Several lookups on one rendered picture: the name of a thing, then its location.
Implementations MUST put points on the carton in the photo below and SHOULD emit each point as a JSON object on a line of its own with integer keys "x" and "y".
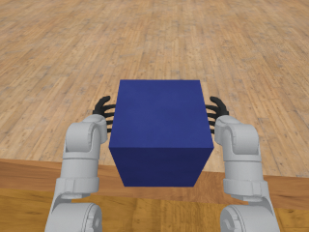
{"x": 161, "y": 135}

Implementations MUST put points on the left robot hand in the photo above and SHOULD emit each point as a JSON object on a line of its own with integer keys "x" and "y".
{"x": 100, "y": 109}

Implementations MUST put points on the right robot hand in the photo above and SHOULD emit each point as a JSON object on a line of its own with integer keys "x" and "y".
{"x": 220, "y": 110}

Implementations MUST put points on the robot left upper arm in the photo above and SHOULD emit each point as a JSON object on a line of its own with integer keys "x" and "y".
{"x": 75, "y": 217}

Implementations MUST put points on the robot right upper arm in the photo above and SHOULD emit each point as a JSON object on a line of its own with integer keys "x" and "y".
{"x": 247, "y": 218}

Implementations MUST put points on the right robot forearm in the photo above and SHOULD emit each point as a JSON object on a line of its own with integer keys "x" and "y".
{"x": 244, "y": 179}

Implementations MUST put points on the left robot forearm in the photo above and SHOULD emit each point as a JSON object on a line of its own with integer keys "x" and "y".
{"x": 79, "y": 171}

